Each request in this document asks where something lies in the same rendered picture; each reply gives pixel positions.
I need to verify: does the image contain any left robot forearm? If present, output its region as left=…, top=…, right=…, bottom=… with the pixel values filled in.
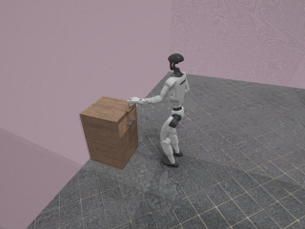
left=138, top=95, right=160, bottom=106

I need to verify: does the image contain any right robot upper arm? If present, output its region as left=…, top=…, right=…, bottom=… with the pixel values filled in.
left=182, top=72, right=190, bottom=94

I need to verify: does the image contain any robot right foot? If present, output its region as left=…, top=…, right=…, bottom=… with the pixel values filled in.
left=173, top=150, right=183, bottom=157

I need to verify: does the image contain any cabinet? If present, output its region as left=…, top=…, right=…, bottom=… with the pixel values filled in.
left=79, top=95, right=138, bottom=170

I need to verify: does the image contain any left robot hand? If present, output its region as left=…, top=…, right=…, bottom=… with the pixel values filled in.
left=126, top=97, right=142, bottom=111

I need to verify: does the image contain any robot right shin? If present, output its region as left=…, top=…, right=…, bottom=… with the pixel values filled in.
left=168, top=133, right=179, bottom=153

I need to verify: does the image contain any drawer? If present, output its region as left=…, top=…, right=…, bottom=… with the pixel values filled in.
left=118, top=108, right=136, bottom=137

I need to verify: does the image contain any left robot upper arm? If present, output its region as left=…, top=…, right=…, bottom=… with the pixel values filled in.
left=157, top=77, right=176, bottom=103

